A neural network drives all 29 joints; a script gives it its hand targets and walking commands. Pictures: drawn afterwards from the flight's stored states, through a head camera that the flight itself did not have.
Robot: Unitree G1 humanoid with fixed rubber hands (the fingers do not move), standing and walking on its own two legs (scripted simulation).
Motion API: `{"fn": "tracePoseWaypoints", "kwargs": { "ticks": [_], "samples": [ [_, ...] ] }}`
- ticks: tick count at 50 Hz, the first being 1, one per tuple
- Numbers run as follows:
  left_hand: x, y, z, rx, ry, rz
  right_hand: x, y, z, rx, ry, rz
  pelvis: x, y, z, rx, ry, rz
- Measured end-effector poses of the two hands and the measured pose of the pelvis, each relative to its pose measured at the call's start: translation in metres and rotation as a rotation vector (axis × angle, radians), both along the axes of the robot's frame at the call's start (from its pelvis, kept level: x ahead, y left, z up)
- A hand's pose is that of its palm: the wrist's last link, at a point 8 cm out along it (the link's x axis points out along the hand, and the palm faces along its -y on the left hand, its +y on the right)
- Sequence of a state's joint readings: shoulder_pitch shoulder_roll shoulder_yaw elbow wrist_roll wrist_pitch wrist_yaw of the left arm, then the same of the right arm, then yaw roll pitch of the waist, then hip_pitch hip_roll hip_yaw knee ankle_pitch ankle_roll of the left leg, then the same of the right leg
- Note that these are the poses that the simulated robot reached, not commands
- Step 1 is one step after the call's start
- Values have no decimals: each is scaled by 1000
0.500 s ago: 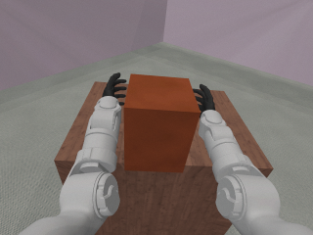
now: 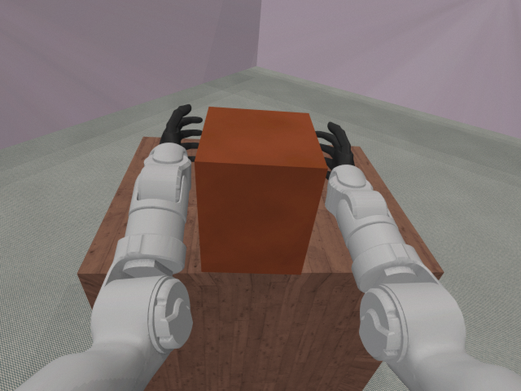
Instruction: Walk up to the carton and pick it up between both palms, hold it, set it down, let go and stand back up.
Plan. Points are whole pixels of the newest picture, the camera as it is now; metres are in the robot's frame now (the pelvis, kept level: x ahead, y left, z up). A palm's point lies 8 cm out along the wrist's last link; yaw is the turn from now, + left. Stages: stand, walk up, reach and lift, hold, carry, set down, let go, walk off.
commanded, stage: reach and lift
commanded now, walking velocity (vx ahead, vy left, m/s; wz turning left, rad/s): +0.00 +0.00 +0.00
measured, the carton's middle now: (255, 191) +0.41 +0.04 +0.16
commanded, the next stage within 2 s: hold in 0.68 s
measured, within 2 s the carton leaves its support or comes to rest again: neither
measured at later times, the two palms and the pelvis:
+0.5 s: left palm (171, 145) +0.39 +0.17 +0.25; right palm (343, 164) +0.40 -0.09 +0.24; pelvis +0.00 +0.00 +0.00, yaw +0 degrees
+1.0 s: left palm (170, 133) +0.38 +0.17 +0.27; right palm (352, 149) +0.39 -0.09 +0.27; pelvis +0.00 +0.00 +0.00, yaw +0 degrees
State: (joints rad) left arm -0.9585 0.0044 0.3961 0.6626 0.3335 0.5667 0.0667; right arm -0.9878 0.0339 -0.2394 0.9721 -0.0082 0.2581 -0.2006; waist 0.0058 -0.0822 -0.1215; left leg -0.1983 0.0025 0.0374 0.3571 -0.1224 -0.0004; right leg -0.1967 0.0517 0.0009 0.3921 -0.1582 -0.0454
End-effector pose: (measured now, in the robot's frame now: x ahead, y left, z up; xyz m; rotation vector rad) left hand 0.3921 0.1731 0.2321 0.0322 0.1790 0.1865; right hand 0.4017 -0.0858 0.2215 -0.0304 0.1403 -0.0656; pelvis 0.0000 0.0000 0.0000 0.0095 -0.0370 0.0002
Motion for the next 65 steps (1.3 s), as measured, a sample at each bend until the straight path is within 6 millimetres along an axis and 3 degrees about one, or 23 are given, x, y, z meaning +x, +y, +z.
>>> {"fn": "tracePoseWaypoints", "kwargs": {
  "ticks": [5, 27, 34, 42, 49, 58, 65],
  "samples": [
    [-3, -1, 12, 15, -39, 1, -1, -1, 13, 14, -40, 2, 0, 0, 0, 0, -3, 0],
    [-5, -2, 16, 6, -5, -2, -4, -2, 15, 25, -7, -1, 0, 0, 0, 0, -5, 0],
    [-6, -3, 28, 2, -47, -3, -5, -4, 28, 38, -48, -4, 0, 0, 0, 0, -5, 0],
    [-8, -4, 26, 2, -18, 0, -7, -5, 26, 35, -20, 0, 0, 0, 0, 0, -5, 0],
    [-14, -3, 38, -8, -76, -2, -11, -4, 45, 36, -76, 0, -1, 0, 0, 0, -7, 0],
    [-15, -9, 34, -14, -38, -18, -16, -11, 42, 31, -39, -14, -2, 0, 0, 0, -13, 0],
    [-16, -12, 43, -9, -69, -20, -18, -13, 50, 51, -69, -18, -2, 0, 0, 0, -13, 0]
  ]
}}
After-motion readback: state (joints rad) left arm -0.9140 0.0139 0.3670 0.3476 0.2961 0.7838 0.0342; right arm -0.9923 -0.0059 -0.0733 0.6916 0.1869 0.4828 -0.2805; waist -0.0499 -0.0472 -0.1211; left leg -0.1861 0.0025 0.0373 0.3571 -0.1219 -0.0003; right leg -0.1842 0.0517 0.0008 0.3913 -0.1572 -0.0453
